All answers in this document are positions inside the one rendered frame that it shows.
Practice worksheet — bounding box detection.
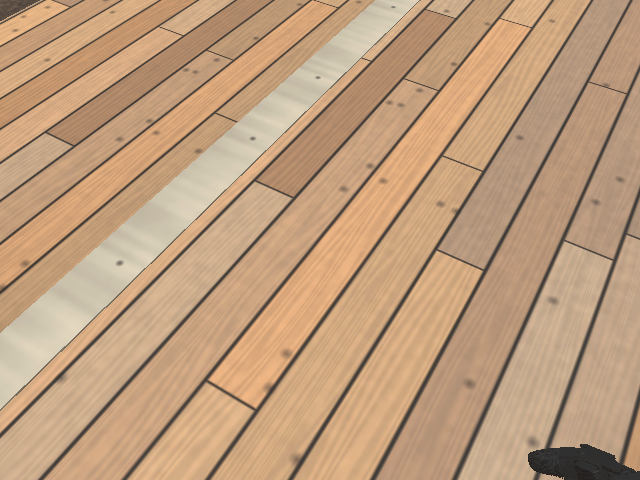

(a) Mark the robot right hand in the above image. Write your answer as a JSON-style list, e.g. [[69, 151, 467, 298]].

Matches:
[[528, 444, 640, 480]]

